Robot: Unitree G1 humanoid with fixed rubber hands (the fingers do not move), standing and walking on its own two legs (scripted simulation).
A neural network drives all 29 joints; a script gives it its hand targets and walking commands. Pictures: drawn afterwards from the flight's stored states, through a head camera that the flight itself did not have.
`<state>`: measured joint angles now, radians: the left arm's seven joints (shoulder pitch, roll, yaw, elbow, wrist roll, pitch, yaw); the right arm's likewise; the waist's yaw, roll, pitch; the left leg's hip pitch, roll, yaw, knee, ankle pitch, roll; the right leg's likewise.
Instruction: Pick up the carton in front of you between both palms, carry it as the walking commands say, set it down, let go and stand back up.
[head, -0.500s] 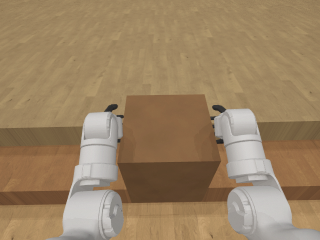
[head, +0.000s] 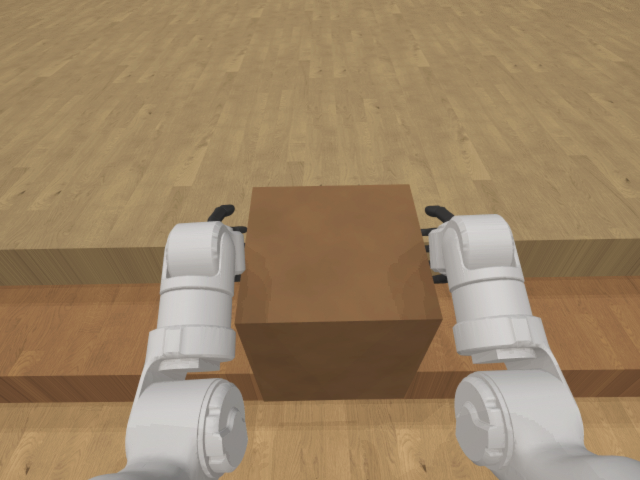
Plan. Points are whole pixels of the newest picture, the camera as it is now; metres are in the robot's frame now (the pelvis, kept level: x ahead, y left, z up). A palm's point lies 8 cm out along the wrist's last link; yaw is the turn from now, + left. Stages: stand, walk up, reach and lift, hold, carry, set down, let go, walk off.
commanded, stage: carry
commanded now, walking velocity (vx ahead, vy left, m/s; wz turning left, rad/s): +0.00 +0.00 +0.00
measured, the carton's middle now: (332, 298) +0.37 +0.00 +0.03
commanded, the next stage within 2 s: none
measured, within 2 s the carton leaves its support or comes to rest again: neither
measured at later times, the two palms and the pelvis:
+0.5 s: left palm (223, 250) +0.37 +0.14 +0.14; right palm (456, 249) +0.36 -0.15 +0.14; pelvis +0.00 +0.00 +0.00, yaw +0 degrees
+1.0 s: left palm (219, 222) +0.39 +0.14 +0.17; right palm (454, 217) +0.39 -0.15 +0.17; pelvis +0.02 +0.00 +0.00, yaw +0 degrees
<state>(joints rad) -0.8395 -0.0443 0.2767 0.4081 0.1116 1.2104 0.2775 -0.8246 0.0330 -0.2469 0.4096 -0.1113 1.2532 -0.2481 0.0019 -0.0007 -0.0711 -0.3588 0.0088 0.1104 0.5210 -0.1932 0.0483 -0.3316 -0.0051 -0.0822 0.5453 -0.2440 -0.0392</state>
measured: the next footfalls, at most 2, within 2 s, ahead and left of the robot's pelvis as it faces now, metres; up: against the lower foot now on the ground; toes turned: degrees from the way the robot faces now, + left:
right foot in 1.46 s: +0.39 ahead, -0.16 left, +0.16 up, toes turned -4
left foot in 1.98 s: +0.68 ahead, +0.02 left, +0.32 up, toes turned +5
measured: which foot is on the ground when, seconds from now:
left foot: down 0.00-1.00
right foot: down 0.00-1.00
